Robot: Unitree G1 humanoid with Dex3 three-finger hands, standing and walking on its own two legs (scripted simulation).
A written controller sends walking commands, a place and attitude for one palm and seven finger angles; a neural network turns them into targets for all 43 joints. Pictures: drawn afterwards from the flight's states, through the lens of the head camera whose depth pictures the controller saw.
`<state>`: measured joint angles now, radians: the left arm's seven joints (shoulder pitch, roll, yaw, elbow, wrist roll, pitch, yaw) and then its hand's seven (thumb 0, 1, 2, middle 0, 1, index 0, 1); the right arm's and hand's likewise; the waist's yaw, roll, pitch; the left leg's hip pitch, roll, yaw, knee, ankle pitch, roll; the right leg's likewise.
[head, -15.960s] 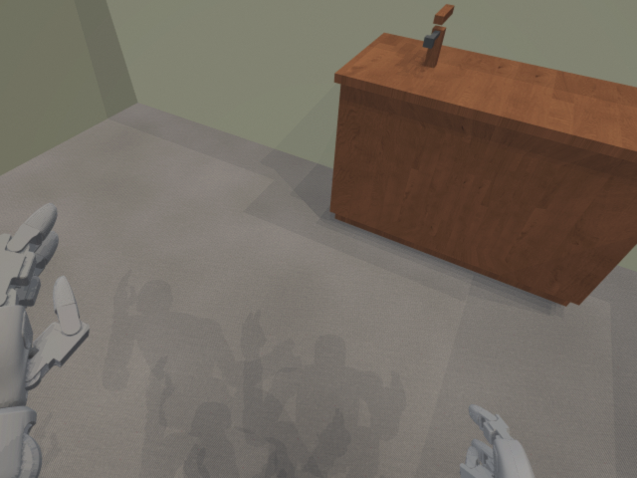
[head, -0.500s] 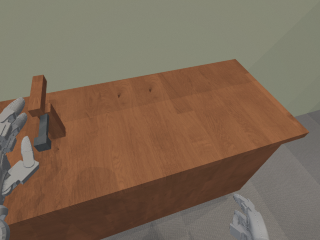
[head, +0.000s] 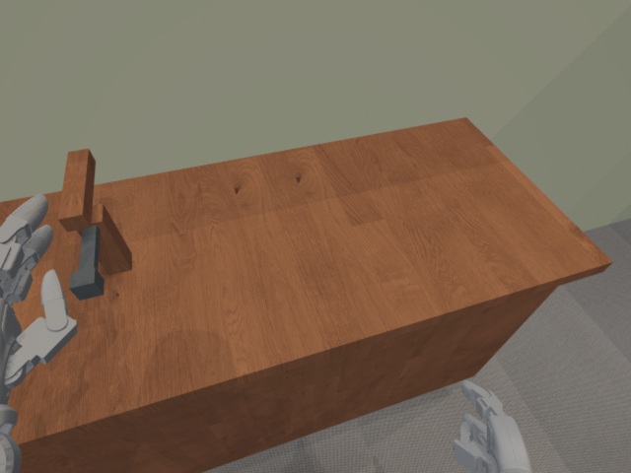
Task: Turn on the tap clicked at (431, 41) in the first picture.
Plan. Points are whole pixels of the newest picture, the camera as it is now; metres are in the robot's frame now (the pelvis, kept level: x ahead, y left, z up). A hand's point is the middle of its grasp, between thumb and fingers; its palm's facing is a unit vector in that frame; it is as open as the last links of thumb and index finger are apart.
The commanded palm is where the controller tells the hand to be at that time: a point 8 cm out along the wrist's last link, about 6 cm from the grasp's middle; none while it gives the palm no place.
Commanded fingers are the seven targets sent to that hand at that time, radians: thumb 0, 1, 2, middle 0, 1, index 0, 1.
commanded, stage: shuffle to correct the standing spot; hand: left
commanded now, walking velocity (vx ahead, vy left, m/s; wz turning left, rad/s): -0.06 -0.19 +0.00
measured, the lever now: (87, 283) +0.31 +0.31 +0.06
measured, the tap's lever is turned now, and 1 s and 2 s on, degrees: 0 0 0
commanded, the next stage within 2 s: come to a stop and stand still in 0.64 s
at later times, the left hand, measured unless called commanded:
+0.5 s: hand (76, 322) +0.22 +0.23 +0.16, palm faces +0.33 -0.87 -0.37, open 7.4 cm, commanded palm +0.16 +0.28 +0.18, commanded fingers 0.00 0.90 0.90 -0.20 -0.30 -0.20 -0.30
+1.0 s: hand (54, 307) +0.23 +0.26 +0.16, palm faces +0.34 -0.87 -0.36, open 7.4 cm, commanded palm +0.16 +0.29 +0.18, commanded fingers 0.00 0.90 0.90 -0.20 -0.30 -0.20 -0.30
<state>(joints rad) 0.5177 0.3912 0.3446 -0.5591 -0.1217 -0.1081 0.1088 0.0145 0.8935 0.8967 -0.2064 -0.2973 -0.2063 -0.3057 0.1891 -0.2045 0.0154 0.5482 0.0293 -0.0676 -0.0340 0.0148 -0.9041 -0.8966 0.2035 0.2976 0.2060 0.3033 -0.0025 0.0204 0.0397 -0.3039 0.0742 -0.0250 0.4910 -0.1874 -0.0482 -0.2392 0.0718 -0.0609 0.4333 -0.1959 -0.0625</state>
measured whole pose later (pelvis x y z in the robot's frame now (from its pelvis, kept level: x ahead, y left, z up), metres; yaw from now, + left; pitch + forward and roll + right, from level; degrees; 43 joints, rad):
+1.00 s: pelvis +0.00 +0.02 +0.00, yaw -2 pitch -1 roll -1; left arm 0.37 0.36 0.37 -0.41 -0.08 -0.19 0.07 0.01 0.90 0.90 -0.20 -0.30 -0.20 -0.30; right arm 0.23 -0.25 -0.02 0.57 0.03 -0.16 0.00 0.02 -0.90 -0.90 0.20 0.30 0.21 0.30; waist 0.02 -0.01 0.08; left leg -0.30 0.06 0.06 0.51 -0.20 -0.01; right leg -0.26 0.05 -0.02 0.47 -0.20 -0.02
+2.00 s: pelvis +0.01 +0.06 +0.00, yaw +1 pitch -1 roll -2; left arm 0.44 0.36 0.34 -0.46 -0.03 -0.22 0.11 0.02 0.89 0.90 -0.21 -0.30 -0.21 -0.31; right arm 0.24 -0.19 0.02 0.58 0.02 -0.12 -0.03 0.02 -0.90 -0.90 0.20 0.30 0.21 0.30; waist 0.00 -0.02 0.04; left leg -0.25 -0.01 0.04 0.47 -0.20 0.05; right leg -0.17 -0.02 -0.04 0.38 -0.19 0.03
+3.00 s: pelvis -0.02 +0.00 -0.01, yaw +0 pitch +2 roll -2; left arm 0.50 0.47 0.46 -0.61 -0.07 -0.28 0.06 0.01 0.89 0.90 -0.21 -0.30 -0.21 -0.31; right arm 0.17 -0.19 -0.03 0.55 0.00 -0.14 -0.04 0.01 -0.90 -0.90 0.20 0.30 0.21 0.30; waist -0.01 -0.01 0.11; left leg -0.42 0.10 0.00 0.58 -0.20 -0.04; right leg -0.35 0.09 -0.08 0.50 -0.20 -0.07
